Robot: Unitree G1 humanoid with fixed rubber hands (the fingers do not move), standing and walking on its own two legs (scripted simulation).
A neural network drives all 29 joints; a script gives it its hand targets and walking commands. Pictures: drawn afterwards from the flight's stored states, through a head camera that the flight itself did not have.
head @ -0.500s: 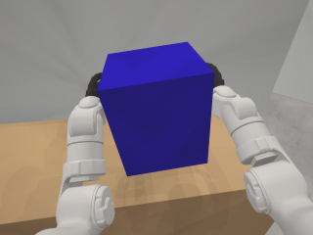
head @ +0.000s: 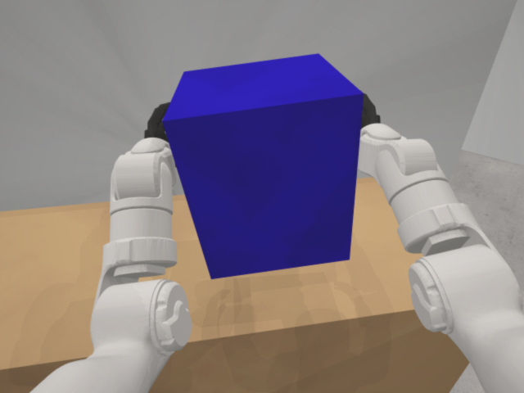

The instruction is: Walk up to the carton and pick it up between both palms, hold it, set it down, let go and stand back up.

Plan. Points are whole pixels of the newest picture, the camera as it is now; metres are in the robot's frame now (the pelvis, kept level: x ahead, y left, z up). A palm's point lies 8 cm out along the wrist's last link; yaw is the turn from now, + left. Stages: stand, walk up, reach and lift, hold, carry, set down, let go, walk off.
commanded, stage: hold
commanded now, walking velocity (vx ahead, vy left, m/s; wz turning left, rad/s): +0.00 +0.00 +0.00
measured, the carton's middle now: (265, 164) +0.38 +0.00 +0.25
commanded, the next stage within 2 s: none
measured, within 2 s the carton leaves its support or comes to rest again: neither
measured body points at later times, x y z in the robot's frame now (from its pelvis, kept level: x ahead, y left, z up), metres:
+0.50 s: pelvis +0.00 +0.00 +0.00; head -0.08 +0.01 +0.44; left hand +0.39 +0.16 +0.29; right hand +0.40 -0.15 +0.30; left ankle +0.02 +0.12 -0.75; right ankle +0.03 -0.12 -0.75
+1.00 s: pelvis +0.02 +0.00 +0.00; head -0.08 +0.02 +0.44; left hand +0.40 +0.16 +0.28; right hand +0.40 -0.15 +0.30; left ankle +0.02 +0.12 -0.75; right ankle +0.03 -0.12 -0.75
